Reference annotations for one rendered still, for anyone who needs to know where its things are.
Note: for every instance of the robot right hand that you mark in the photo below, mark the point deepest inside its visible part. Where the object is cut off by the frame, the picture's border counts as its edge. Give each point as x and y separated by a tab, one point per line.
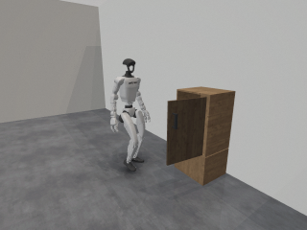
114	124

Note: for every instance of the handle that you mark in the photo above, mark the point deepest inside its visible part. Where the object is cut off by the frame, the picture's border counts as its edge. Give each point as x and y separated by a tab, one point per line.
175	120

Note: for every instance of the left robot forearm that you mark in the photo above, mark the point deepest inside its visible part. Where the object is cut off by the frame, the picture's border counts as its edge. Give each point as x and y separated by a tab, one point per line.
140	102

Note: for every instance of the right robot forearm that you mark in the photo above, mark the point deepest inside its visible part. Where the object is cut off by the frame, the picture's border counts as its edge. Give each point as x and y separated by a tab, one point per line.
113	107

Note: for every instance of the robot right upper arm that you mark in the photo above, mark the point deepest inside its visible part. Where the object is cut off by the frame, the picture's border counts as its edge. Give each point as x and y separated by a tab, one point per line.
117	83

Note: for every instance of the robot left shin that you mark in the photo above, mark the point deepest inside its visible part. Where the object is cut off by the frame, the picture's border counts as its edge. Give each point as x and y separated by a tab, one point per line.
139	147

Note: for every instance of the robot right foot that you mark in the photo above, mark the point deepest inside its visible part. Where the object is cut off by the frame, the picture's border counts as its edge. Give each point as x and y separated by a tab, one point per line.
129	165

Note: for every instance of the cupboard door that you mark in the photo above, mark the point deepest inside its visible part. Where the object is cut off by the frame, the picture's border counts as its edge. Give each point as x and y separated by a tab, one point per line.
185	142

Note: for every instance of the robot left hand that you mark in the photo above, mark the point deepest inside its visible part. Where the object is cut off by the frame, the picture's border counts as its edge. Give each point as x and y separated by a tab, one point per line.
146	115

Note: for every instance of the robot left upper arm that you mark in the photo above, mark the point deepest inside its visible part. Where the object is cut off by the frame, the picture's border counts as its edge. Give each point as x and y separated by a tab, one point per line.
138	85

